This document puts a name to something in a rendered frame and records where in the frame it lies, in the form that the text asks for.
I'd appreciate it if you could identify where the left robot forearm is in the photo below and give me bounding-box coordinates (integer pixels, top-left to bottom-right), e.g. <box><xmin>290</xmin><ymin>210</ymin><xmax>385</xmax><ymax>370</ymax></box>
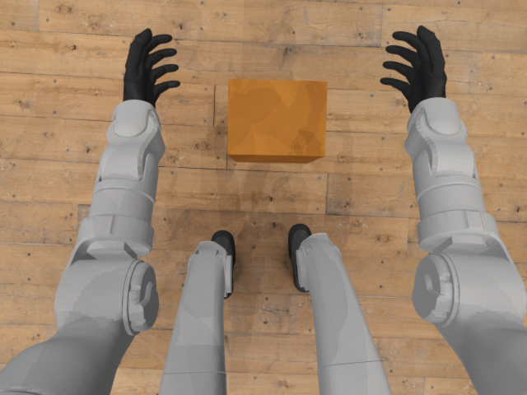
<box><xmin>54</xmin><ymin>100</ymin><xmax>166</xmax><ymax>326</ymax></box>

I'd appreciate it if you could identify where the right robot hand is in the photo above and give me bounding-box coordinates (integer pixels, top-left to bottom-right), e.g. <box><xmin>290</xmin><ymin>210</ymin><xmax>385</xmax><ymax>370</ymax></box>
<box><xmin>380</xmin><ymin>26</ymin><xmax>447</xmax><ymax>114</ymax></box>

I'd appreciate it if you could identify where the robot right upper arm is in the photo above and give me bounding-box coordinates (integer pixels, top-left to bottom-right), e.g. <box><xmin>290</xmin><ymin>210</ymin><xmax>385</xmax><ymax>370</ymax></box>
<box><xmin>412</xmin><ymin>252</ymin><xmax>527</xmax><ymax>395</ymax></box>

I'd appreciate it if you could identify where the robot right shin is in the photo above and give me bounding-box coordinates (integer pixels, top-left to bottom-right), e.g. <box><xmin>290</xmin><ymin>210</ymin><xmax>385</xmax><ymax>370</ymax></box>
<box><xmin>298</xmin><ymin>233</ymin><xmax>342</xmax><ymax>257</ymax></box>

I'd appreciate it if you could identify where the right robot forearm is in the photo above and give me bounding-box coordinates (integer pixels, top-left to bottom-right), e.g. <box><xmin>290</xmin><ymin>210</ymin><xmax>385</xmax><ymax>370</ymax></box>
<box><xmin>404</xmin><ymin>97</ymin><xmax>527</xmax><ymax>319</ymax></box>

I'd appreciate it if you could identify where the robot shin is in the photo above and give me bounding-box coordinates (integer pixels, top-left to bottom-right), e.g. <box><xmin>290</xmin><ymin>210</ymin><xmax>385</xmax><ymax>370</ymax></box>
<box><xmin>298</xmin><ymin>233</ymin><xmax>342</xmax><ymax>257</ymax></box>
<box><xmin>187</xmin><ymin>241</ymin><xmax>226</xmax><ymax>271</ymax></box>

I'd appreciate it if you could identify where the robot left upper arm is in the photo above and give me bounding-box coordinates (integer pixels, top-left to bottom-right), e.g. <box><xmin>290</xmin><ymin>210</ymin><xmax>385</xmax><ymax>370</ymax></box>
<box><xmin>0</xmin><ymin>258</ymin><xmax>159</xmax><ymax>395</ymax></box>

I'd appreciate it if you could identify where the carton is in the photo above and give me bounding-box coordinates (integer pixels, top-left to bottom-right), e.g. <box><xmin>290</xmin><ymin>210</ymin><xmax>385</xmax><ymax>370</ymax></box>
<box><xmin>227</xmin><ymin>79</ymin><xmax>328</xmax><ymax>163</ymax></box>

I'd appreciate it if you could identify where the left robot hand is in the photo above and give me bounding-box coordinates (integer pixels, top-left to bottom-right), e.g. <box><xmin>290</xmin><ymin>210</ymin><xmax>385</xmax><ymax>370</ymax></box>
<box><xmin>123</xmin><ymin>28</ymin><xmax>180</xmax><ymax>109</ymax></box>

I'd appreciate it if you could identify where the robot left shin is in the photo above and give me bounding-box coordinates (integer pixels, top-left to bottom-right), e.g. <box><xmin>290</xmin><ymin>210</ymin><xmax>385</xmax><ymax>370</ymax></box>
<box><xmin>187</xmin><ymin>241</ymin><xmax>226</xmax><ymax>271</ymax></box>

